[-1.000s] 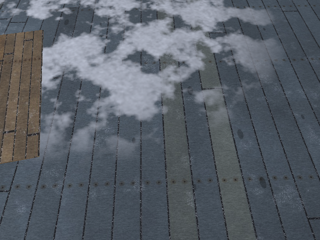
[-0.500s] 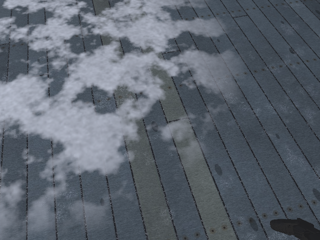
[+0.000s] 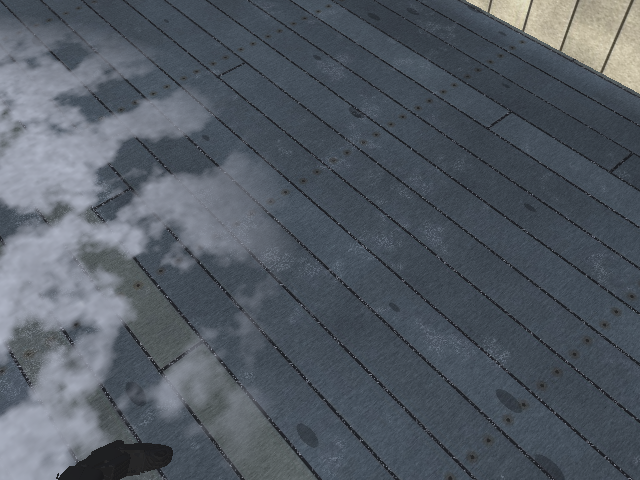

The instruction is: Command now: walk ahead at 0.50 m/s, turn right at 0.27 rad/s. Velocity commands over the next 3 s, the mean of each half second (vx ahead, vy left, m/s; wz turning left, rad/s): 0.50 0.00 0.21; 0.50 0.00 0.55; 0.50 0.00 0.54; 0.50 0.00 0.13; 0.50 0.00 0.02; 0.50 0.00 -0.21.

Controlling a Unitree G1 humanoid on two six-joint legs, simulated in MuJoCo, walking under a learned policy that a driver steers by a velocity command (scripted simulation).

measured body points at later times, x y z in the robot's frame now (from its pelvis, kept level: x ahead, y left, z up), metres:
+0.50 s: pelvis +0.26 +0.01 +0.01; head +0.29 +0.01 +0.46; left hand +0.21 +0.26 -0.13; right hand +0.45 -0.20 -0.11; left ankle +0.39 +0.12 -0.70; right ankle +0.11 -0.08 -0.72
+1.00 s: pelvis +0.53 +0.08 +0.02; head +0.56 +0.11 +0.46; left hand +0.61 +0.38 -0.08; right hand +0.66 -0.18 -0.10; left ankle +0.39 +0.10 -0.72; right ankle +0.74 +0.02 -0.69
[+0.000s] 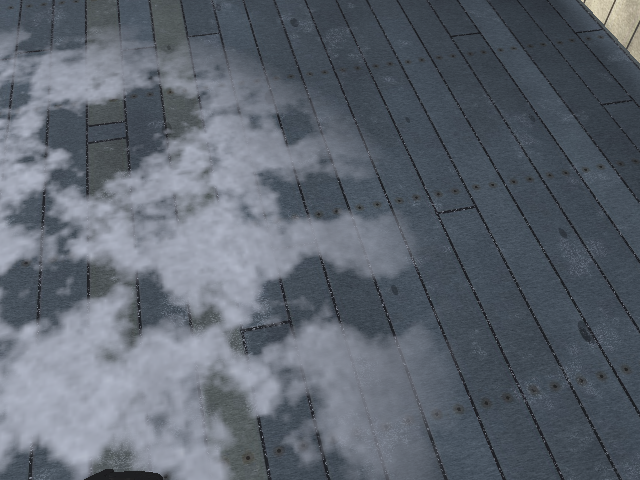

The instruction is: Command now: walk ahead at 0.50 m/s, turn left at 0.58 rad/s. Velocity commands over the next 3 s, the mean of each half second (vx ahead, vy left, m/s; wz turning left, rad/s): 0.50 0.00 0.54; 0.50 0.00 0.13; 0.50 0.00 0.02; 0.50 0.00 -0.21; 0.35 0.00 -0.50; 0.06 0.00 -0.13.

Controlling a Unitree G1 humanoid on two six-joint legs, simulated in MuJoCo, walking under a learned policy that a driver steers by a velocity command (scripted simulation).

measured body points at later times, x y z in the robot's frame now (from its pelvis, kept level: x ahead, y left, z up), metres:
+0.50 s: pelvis +0.26 -0.01 +0.00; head +0.29 +0.00 +0.45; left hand +0.16 +0.25 -0.13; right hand +0.52 -0.17 -0.09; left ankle +0.36 +0.15 -0.70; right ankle +0.18 -0.13 -0.74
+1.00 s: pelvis +0.50 +0.10 +0.00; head +0.52 +0.11 +0.45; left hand +0.58 +0.38 -0.11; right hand +0.56 -0.16 -0.13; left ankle +0.38 +0.14 -0.74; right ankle +0.69 +0.02 -0.69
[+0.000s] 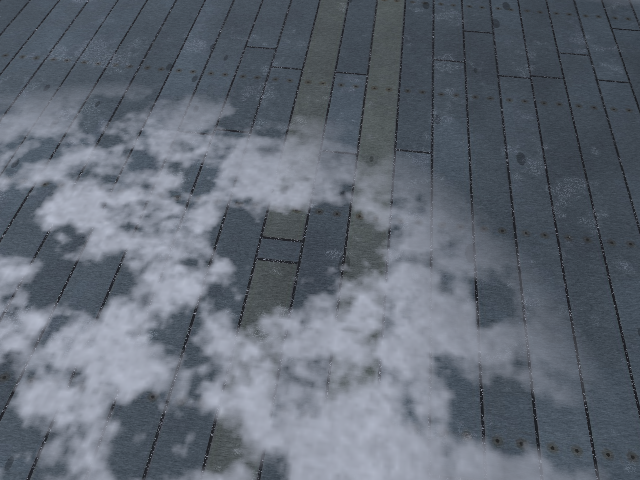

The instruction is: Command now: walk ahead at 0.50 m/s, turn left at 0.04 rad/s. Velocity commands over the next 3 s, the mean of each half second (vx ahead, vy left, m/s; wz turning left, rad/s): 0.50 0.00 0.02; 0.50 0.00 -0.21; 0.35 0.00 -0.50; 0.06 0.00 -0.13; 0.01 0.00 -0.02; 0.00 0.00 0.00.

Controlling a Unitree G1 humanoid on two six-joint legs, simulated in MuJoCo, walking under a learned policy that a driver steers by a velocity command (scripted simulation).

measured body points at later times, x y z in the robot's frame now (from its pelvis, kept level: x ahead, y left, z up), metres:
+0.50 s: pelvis +0.27 -0.04 +0.00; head +0.29 -0.05 +0.45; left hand +0.23 +0.21 -0.14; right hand +0.41 -0.28 -0.12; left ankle +0.42 +0.11 -0.69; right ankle +0.21 -0.11 -0.74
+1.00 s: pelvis +0.54 +0.01 +0.00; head +0.56 +0.02 +0.45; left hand +0.66 +0.25 -0.14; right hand +0.49 -0.24 -0.13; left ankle +0.49 +0.07 -0.74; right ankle +0.63 -0.15 -0.67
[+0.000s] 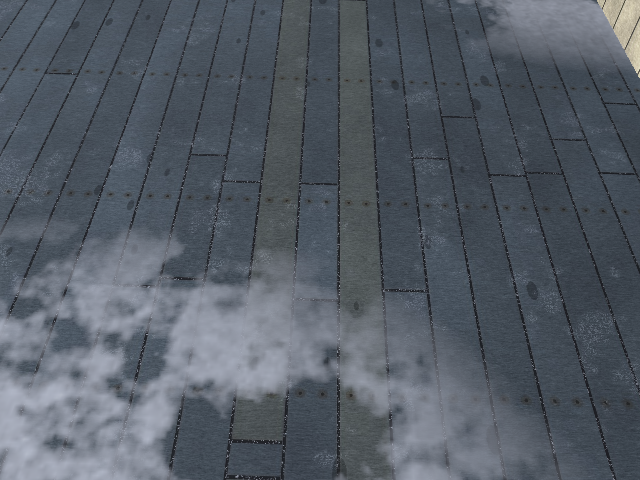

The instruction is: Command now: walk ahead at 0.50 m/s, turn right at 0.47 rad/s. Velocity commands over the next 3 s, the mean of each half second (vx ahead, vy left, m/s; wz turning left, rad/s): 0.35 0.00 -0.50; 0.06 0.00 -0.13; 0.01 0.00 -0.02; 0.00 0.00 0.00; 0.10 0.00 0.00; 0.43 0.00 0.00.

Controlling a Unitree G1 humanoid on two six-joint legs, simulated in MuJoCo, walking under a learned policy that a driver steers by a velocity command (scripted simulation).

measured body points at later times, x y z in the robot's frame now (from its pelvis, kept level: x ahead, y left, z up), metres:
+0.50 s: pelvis +0.22 -0.05 +0.00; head +0.27 -0.08 +0.44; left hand +0.35 +0.20 -0.13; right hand +0.28 -0.33 -0.14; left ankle +0.33 +0.10 -0.67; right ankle +0.23 -0.09 -0.75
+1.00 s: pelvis +0.31 -0.03 +0.00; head +0.32 -0.02 +0.45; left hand +0.43 +0.19 -0.15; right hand +0.30 -0.29 -0.14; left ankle +0.36 +0.06 -0.75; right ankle +0.23 -0.10 -0.75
